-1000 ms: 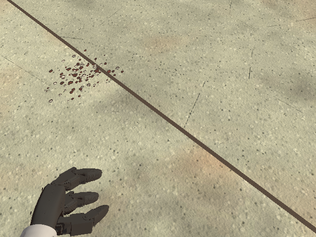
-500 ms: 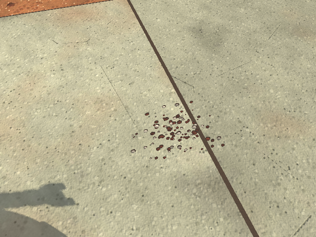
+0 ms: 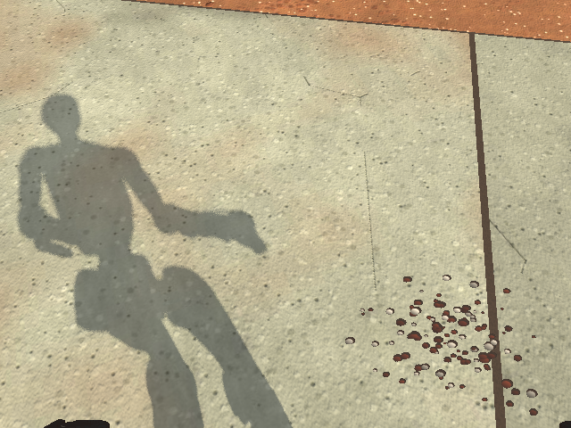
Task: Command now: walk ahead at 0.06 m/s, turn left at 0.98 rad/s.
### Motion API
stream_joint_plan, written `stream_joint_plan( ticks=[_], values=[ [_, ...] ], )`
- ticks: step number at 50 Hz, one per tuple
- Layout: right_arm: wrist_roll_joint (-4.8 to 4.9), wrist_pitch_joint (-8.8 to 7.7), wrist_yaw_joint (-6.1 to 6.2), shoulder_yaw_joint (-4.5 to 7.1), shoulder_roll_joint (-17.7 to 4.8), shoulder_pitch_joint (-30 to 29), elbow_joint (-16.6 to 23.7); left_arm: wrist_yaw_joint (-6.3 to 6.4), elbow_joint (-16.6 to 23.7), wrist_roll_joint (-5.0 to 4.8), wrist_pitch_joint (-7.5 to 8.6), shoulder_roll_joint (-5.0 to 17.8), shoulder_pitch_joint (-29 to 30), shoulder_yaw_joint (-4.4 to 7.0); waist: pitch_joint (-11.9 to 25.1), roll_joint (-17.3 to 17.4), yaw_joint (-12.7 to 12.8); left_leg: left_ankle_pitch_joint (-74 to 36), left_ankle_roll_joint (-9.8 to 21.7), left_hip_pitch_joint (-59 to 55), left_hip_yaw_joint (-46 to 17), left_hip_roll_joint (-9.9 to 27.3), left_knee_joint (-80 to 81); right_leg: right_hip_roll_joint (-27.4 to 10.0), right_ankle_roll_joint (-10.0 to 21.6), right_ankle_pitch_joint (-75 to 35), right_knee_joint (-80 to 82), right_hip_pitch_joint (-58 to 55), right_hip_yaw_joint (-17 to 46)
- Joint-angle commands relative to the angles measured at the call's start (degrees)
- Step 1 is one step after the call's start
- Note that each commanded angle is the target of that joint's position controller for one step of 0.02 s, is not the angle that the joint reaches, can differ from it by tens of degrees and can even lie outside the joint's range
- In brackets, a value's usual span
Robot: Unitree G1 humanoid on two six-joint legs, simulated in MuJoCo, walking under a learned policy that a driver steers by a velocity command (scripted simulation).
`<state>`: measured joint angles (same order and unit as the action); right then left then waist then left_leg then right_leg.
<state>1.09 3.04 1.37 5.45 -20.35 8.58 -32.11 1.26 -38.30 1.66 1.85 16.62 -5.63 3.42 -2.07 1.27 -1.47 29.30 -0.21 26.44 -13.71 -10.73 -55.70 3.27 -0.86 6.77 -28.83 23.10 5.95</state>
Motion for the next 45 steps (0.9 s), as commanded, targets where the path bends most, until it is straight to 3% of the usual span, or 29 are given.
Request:
stream_joint_plan(
  ticks=[1, 3, 5, 8, 11, 14, 16, 17, 18, 19, 20, 21, 22, 23, 24, 25, 27, 31, 34, 36, 37, 38, 39, 40, 41, 42, 43, 44, 45],
  values=[
    [0.27, 0.48, -0.20, 2.49, -9.03, 5.51, 1.41, 1.18, 6.47, -0.38, -0.44, 5.17, 3.36, 1.55, 7.09, -6.41, -0.58, -3.15, -4.15, 11.92, 4.48, 8.45, -17.69, -18.41, 11.41, -1.18, 9.75, -15.04, 16.44],
    [0.33, 0.97, -0.34, 1.53, -6.22, 5.06, 2.14, 1.84, 6.04, -0.50, -1.18, 6.30, 3.68, 1.56, 4.46, -6.29, -0.20, -7.26, -4.74, 11.64, 8.71, 10.25, -18.62, -15.81, 10.93, -3.88, 11.45, -11.07, 8.98],
    [0.68, 0.67, -0.38, 0.72, -4.02, 2.53, 3.39, 2.10, 4.87, 0.09, -1.58, 6.94, 1.15, 1.89, 5.13, -8.27, 1.59, -8.81, -5.15, 12.36, 11.44, 12.06, -14.51, -15.43, 11.93, -6.84, 12.42, -13.63, 4.41],
    [0.49, 0.42, -0.58, 0.44, -3.51, 0.07, 4.33, 1.95, 3.71, 0.07, -1.93, 8.14, -0.97, 2.61, 7.61, -9.48, 3.35, -8.92, -5.72, 12.09, 11.86, 15.08, -8.37, -18.59, 13.81, -8.33, 12.70, -18.60, 1.87],
    [0.25, 0.54, -1.03, 0.27, -2.84, -0.21, 4.15, 1.28, 3.21, -0.40, -2.05, 9.67, 0.29, 3.42, 8.51, -10.28, 3.15, -10.06, -4.81, 6.45, 13.48, 16.19, -0.83, -20.10, 13.33, -7.71, 12.92, -17.43, -2.58],
    [0.30, 1.15, -1.65, 0.67, -3.09, 0.51, 3.43, 0.32, 2.52, -1.16, -1.88, 10.47, 1.29, 4.05, 8.14, -11.43, 2.53, -10.15, -2.93, -0.46, 16.39, 15.37, 7.72, -20.93, 11.75, -6.69, 12.06, -15.49, -7.21],
    [0.15, 1.71, -2.15, 1.00, -3.07, 0.86, 3.28, -0.30, 1.64, -2.17, -1.56, 10.60, 0.47, 4.32, 8.09, -11.21, 2.08, -10.42, -0.99, -4.61, 17.47, 14.31, 15.26, -21.80, 10.37, -6.67, 9.52, -15.68, -8.31],
    [-0.02, 1.81, -2.30, 1.23, -2.65, 2.82, 2.50, -0.44, 1.17, -2.91, -1.56, 10.34, 0.76, 4.27, 8.43, -10.32, 0.49, -13.51, 0.57, -8.97, 18.35, 12.90, 22.15, -21.28, 8.74, -6.46, 6.55, -14.73, -9.57],
    [-0.14, 1.79, -2.00, 1.82, -3.41, 6.18, 0.98, -0.65, 0.11, -3.38, -1.62, 8.71, -0.89, 3.89, 8.72, -8.14, -0.60, -17.60, 2.65, -16.02, 17.73, 11.14, 28.33, -19.55, 5.81, -4.86, 1.59, -10.89, -11.69],
    [-0.09, 1.47, -1.28, 3.16, -7.67, 9.93, -0.02, -1.19, -0.54, -2.60, -1.72, 5.88, -3.21, 3.12, 7.99, 2.70, -0.76, -32.68, 6.38, -25.86, 6.90, 17.22, 33.93, -14.56, 0.71, 6.09, -10.39, 0.12, -16.33],
    [-0.97, 0.98, -0.42, 4.11, -14.84, 8.83, 1.44, -1.22, 3.55, 0.16, -1.63, 3.48, -1.46, 1.82, 7.57, 20.66, 1.13, -48.35, 17.37, -30.23, -14.58, 32.59, 33.53, -6.40, -4.49, 31.13, -26.40, 18.98, -17.13],
    [-3.25, -0.61, -0.84, 3.35, -11.51, 8.98, 2.29, -0.54, 3.96, -0.37, -1.42, 6.45, 4.28, 2.81, 11.74, 12.38, -4.04, -47.26, 21.62, -25.61, -14.16, 33.87, 34.96, -5.79, -4.01, 31.74, -36.87, 18.88, -6.54],
    [-3.45, -1.72, -0.87, 2.34, -9.61, 6.69, 1.43, -0.21, 3.76, -1.78, -1.72, 7.12, 4.67, 3.02, 9.93, 9.33, -2.27, -43.09, 18.79, -23.08, -8.04, 30.88, 35.35, -6.65, -2.71, 26.81, -38.93, 18.54, -5.02],
    [-2.33, -2.30, -0.61, 1.86, -7.74, 3.04, 1.28, 0.32, 2.33, -1.95, -2.02, 6.60, 2.90, 3.08, 8.61, 7.19, -0.30, -39.05, 15.17, -21.54, -3.94, 27.29, 35.03, -7.28, -2.12, 21.80, -37.54, 18.10, -4.35],
    [-1.21, -2.35, -0.34, 1.00, -5.49, 0.29, 1.38, 0.79, 1.29, -1.32, -2.36, 7.18, 1.49, 3.26, 8.18, 6.79, 0.76, -38.97, 13.12, -20.80, -1.69, 25.64, 34.60, -7.39, -2.43, 18.06, -36.89, 17.37, -4.35],
    [-1.08, -2.34, 0.00, 0.30, -4.54, -1.07, 1.38, 0.80, 0.59, -0.99, -2.60, 7.22, -0.02, 3.34, 8.54, 7.44, 1.80, -42.47, 12.83, -18.45, 0.39, 24.43, 34.47, -6.63, -2.95, 15.22, -38.29, 14.11, -5.00],
    [-1.71, -2.43, 0.33, -0.47, -3.35, -1.56, 0.98, 0.46, -0.05, -1.46, -2.68, 6.46, -1.77, 3.02, 9.51, 6.76, 2.56, -43.96, 12.97, -17.61, 2.39, 23.22, 34.65, -5.79, -3.57, 11.85, -37.18, 10.55, -5.29],
    [-1.83, -2.35, 0.40, -0.78, -3.09, -1.14, -0.58, -0.22, 0.41, -1.58, -2.85, 3.42, 0.24, 1.29, 8.04, 7.09, 1.13, -39.63, 12.78, -18.12, 2.41, 22.64, 34.00, -6.33, -3.51, 11.17, -21.34, 5.18, -4.97],
    [-1.92, -2.13, -0.31, -0.79, -3.61, -0.58, -1.92, -0.67, 0.49, -1.84, -2.94, 4.33, 0.25, 1.20, 6.64, 7.82, 0.09, -37.59, 13.97, -15.55, 0.12, 23.40, 33.37, -5.69, -2.88, 14.12, -14.22, -0.47, -5.80],
    [-1.44, -2.12, -0.69, -1.32, -2.61, -1.27, -2.90, -0.84, 0.02, -1.93, -2.74, 4.03, -0.80, 1.04, 5.59, 7.13, 0.85, -36.11, 13.36, -14.39, -1.09, 22.84, 32.18, -5.22, -2.02, 11.90, -6.90, -4.26, -6.28],
    [-0.84, -2.13, -0.76, -1.85, -1.29, -0.60, -3.76, -1.22, -0.91, -1.70, -2.36, 2.81, -3.39, 0.55, 7.48, 5.98, 2.15, -21.79, 11.93, -12.91, -0.85, 21.25, 33.17, -4.42, -1.12, 7.12, 0.14, -9.81, -7.81],
    [-0.41, -2.20, -0.93, -1.34, -2.97, 1.96, -4.63, -1.50, -2.06, -1.73, -1.98, 3.76, -5.31, 0.80, 7.27, 5.60, 1.62, -4.05, 10.65, -10.41, -1.81, 19.40, 34.05, -2.29, -0.10, 7.76, -0.11, -13.25, -10.25],
    [-0.69, -2.49, -1.16, -1.39, -3.02, 2.07, -4.80, -1.45, -2.78, -2.03, -1.52, 5.35, -8.06, 1.22, 5.57, 4.04, 2.20, 11.27, 9.28, -4.78, -2.86, 17.82, 32.39, -4.89, 2.28, 14.91, -1.23, -15.63, -6.68],
    [-1.14, -3.17, -1.50, -2.08, -0.86, -0.22, -3.91, -1.14, -3.38, -2.28, -0.98, 7.66, -12.69, 1.60, 2.77, -1.82, 4.02, 15.39, 7.07, 3.57, -0.37, 14.90, 23.95, -11.33, 6.22, 26.74, 3.72, -18.02, 1.81],
    [0.18, -4.43, -1.56, -2.03, 0.59, -3.14, -1.43, -1.48, -5.70, -2.24, -0.08, 12.01, -17.63, 2.80, -0.46, -13.95, 4.97, 8.30, 3.22, 14.05, 12.95, 8.14, 10.54, -19.03, 13.55, 47.27, 14.65, -18.62, 19.53],
    [1.39, -6.02, -1.38, -1.39, -1.68, -9.07, 0.36, -1.82, -5.61, -1.72, 1.13, 12.30, -18.85, 2.92, -6.29, -16.66, 7.87, 5.05, 2.66, 21.30, 12.20, 9.19, 0.31, -26.20, 18.86, 50.93, 23.71, -17.75, 35.74],
    [1.65, -7.45, -1.44, -0.77, -2.49, -10.25, 1.05, -1.35, -5.14, -1.46, 2.08, 10.58, -16.80, 2.33, -7.30, -12.97, 6.26, 0.26, 2.89, 24.54, 8.76, 12.09, -4.52, -26.63, 18.62, 46.21, 23.16, -17.77, 36.76],
    [0.78, -8.40, -1.79, -0.88, -1.69, -8.80, 0.14, -1.23, -4.34, -1.82, 2.75, 8.74, -15.25, 1.79, -5.25, -10.93, 5.04, -3.34, 2.89, 24.12, 8.29, 12.79, -5.57, -23.92, 17.09, 40.68, 22.00, -18.95, 32.73],
    [-0.11, -9.33, -2.21, -0.90, -1.08, -7.87, -0.05, -1.11, -3.92, -2.42, 2.87, 8.30, -14.72, 1.75, -3.41, -9.17, 4.40, -6.66, 2.60, 23.29, 8.56, 13.17, -4.02, -22.00, 15.92, 36.26, 21.39, -19.62, 29.23]
  ],
)
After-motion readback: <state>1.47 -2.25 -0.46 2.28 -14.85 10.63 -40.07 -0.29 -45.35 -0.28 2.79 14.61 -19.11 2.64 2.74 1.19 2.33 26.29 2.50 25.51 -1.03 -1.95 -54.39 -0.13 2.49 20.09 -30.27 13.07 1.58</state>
